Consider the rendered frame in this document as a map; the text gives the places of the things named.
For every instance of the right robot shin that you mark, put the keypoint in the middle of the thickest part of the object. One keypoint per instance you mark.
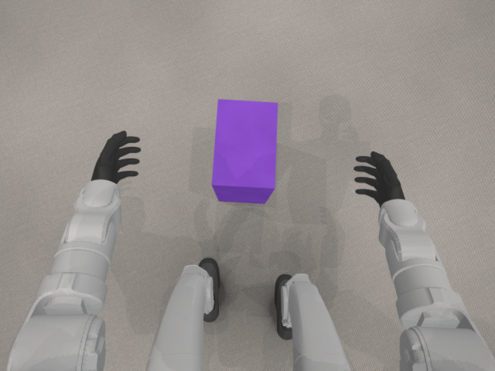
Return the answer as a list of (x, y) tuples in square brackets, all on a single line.
[(296, 277)]

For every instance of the left robot forearm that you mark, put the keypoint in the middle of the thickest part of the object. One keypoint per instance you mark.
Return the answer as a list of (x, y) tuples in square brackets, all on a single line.
[(76, 280)]

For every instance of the right robot hand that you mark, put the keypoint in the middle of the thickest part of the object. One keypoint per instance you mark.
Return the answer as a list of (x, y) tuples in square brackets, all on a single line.
[(386, 183)]

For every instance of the carton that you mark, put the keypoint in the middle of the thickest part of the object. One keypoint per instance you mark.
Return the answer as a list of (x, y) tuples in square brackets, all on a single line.
[(245, 151)]

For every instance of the left robot hand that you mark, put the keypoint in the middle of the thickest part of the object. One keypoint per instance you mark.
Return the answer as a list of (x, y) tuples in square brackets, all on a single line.
[(107, 165)]

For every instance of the right robot forearm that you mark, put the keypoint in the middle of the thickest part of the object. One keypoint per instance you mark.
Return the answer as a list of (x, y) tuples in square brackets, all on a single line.
[(425, 296)]

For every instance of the robot right thigh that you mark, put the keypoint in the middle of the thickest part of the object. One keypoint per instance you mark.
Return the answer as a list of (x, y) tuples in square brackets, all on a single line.
[(316, 345)]

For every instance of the right robot upper arm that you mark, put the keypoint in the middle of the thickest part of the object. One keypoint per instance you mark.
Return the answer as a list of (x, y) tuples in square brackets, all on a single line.
[(443, 349)]

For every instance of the left robot upper arm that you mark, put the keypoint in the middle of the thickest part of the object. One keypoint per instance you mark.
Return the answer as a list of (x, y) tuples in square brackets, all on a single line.
[(73, 342)]

